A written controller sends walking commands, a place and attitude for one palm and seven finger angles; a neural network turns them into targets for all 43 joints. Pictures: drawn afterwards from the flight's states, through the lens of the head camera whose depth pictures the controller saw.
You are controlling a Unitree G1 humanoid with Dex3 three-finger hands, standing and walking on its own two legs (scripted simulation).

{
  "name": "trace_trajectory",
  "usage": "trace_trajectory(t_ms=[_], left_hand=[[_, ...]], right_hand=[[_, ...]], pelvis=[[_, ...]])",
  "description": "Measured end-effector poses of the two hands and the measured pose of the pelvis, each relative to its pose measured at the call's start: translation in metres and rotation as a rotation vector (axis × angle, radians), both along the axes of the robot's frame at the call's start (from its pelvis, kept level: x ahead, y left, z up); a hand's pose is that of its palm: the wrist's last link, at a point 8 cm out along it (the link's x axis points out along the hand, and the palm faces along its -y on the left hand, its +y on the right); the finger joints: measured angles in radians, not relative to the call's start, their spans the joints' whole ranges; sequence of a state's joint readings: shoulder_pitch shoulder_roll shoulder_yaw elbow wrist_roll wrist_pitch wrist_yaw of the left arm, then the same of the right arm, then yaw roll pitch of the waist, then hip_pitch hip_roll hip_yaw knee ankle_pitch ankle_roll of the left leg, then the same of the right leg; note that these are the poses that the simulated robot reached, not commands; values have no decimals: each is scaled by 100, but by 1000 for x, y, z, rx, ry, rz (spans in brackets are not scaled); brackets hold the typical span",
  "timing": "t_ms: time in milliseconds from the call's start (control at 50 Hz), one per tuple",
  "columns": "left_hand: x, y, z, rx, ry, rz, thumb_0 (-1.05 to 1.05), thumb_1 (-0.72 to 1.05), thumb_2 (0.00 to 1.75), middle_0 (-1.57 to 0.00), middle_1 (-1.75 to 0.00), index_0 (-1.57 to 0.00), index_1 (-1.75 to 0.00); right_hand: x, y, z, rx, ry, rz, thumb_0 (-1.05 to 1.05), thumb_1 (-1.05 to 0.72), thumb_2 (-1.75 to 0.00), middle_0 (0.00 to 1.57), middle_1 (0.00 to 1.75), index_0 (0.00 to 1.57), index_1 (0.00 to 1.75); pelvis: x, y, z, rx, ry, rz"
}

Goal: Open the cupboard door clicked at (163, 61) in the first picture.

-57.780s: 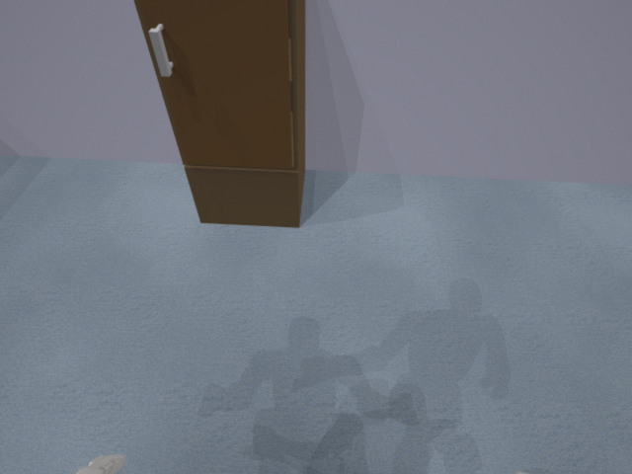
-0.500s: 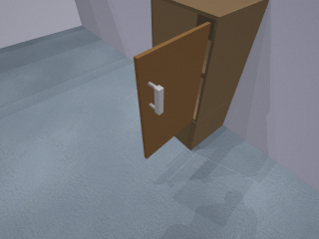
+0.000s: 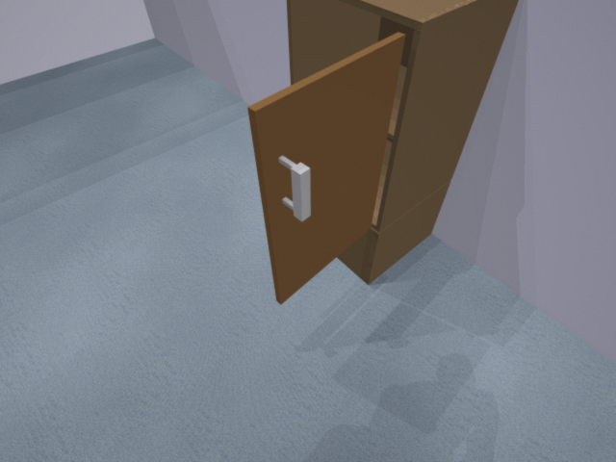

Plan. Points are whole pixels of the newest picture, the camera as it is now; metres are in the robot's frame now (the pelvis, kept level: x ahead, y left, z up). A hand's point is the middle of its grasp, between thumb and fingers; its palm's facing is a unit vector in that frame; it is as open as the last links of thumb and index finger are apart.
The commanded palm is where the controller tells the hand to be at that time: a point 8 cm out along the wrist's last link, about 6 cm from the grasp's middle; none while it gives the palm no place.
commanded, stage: look to check the result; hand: left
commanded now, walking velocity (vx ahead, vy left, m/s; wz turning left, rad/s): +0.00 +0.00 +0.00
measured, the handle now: (293, 188) +0.58 +0.06 -0.01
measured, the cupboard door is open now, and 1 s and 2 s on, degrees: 94 94 94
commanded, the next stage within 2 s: stand and wait in 0.24 s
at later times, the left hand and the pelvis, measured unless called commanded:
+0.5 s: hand out of the picture +0.00 +0.14 -0.17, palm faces +0.05 -0.98 -0.19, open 7.3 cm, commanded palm none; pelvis +0.01 -0.02 +0.00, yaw +0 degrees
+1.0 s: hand out of the picture +0.00 +0.13 -0.17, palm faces +0.07 -0.98 -0.18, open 7.3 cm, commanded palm none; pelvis +0.02 -0.02 +0.00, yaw +0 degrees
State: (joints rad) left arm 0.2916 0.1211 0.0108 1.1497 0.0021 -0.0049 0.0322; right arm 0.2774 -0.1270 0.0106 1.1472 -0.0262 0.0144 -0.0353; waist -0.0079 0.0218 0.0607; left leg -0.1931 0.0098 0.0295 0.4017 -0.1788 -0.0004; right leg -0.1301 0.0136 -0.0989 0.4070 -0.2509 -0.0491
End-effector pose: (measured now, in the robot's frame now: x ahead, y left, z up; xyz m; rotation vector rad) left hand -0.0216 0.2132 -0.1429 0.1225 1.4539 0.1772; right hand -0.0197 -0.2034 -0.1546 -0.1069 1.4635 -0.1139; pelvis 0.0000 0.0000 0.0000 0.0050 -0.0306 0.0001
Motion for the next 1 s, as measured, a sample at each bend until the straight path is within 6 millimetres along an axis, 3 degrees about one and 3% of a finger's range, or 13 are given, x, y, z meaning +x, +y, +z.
trace_trajectory(t_ms=[300,600,1000], left_hand=[[14,-14,0,-4,-21,0,0,91,90,-20,-30,-20,-30],[14,-25,-1,0,-5,13,0,91,90,-20,-30,-20,-30],[17,-31,-2,-12,5,22,0,91,90,-20,-30,-20,-30]], right_hand=[[15,-15,0,-9,-14,6,0,-91,-89,20,29,20,30],[15,-25,0,-12,11,1,0,-90,-89,20,29,20,30],[21,-24,0,-10,16,6,0,-90,-89,20,29,20,30]], pelvis=[[10,-11,0,3,-2,2],[17,-23,0,3,-1,6],[23,-24,-1,3,1,9]])
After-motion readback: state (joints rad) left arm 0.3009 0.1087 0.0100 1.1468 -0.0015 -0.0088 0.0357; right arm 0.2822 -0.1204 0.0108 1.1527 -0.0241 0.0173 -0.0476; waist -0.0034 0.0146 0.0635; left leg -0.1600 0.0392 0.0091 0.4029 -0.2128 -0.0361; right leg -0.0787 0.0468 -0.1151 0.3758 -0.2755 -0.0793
